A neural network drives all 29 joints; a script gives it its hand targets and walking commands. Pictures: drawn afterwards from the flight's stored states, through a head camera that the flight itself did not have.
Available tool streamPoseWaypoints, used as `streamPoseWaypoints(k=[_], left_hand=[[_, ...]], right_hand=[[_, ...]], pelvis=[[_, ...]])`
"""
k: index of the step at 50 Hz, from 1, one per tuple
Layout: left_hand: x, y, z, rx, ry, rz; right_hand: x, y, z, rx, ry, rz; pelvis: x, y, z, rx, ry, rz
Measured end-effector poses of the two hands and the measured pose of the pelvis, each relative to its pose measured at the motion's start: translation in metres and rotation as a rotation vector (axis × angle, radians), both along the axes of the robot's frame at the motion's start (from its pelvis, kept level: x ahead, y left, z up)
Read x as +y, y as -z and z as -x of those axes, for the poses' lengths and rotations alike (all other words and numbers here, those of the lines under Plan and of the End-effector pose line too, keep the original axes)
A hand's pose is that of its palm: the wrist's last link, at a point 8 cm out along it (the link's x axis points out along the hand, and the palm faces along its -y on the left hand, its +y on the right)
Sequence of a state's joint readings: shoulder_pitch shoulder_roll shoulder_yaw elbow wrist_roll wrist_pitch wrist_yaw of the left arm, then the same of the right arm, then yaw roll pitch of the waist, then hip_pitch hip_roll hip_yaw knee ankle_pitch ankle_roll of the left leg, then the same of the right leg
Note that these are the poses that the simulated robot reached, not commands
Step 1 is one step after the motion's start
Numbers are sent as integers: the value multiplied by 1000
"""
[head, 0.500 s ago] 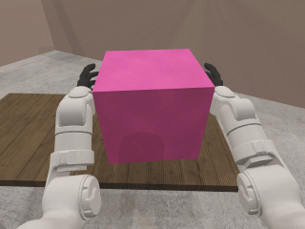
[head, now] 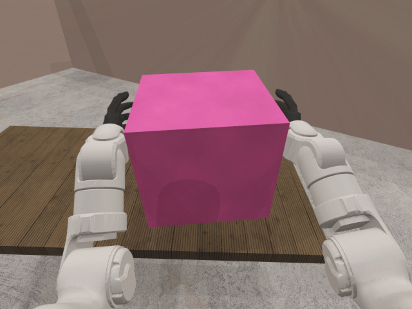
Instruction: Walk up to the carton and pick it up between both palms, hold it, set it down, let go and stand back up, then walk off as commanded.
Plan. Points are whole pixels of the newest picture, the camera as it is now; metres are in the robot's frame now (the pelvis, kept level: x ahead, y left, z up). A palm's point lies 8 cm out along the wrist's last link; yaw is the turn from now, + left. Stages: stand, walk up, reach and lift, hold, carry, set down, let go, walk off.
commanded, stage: hold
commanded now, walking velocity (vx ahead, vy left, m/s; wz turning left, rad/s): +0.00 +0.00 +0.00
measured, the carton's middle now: (203, 144) +0.38 +0.00 +0.21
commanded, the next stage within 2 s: none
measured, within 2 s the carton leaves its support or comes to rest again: neither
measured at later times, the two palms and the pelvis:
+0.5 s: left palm (115, 124) +0.37 +0.16 +0.26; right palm (291, 123) +0.37 -0.16 +0.26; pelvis +0.00 +0.00 +0.00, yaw +0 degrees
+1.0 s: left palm (115, 127) +0.37 +0.16 +0.25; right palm (291, 126) +0.37 -0.16 +0.25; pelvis +0.00 +0.00 +0.00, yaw +0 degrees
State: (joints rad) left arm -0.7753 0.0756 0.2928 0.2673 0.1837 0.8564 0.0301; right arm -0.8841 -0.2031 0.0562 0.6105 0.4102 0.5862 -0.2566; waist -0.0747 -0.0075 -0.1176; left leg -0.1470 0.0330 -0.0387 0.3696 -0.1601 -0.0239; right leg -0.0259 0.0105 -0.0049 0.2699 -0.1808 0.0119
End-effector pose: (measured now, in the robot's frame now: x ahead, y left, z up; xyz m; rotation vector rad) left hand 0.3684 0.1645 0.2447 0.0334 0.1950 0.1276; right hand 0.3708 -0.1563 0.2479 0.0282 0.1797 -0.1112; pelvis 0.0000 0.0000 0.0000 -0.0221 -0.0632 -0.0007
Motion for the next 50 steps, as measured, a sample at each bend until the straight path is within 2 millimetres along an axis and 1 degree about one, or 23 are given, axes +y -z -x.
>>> streamPoseWaypoints(k=[4, 9, 17, 33, 46, 50], left_hand=[[-1, -1, 2, -3, -3, 6], [-3, -8, 3, -14, -5, 10], [-4, -16, -1, -6, -4, 6], [0, -9, -4, -1, 1, 7], [-1, -5, 0, 1, -1, 9], [-2, -9, 0, -12, 1, 6]], right_hand=[[-1, 1, 2, -1, 1, -9], [-3, -4, 3, -11, 1, -11], [-4, -10, 0, 0, 4, -18], [-1, -7, -3, 10, 2, 9], [-2, -2, 1, 14, -2, -11], [-2, -5, 2, 2, 0, -8]], pelvis=[[-1, 0, 2, -1, 4, -1], [-2, 0, 5, 3, 8, -2], [-3, 0, 7, 6, 7, -4], [-3, 0, 1, 5, 3, -2], [-1, 0, 3, 4, 7, -2], [-1, 0, 4, 7, 8, -2]])
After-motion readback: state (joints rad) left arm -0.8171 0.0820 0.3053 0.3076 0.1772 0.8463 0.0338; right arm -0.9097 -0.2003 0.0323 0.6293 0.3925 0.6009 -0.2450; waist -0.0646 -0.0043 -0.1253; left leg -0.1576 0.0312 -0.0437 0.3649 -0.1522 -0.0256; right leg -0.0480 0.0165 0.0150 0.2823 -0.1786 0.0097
